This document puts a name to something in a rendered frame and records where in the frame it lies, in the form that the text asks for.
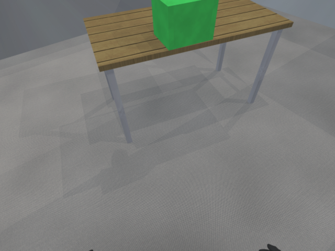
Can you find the table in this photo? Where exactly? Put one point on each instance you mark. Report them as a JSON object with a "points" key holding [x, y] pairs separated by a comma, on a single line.
{"points": [[126, 38]]}

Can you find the carton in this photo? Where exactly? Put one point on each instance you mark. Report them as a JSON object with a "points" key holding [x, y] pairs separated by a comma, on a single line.
{"points": [[179, 23]]}

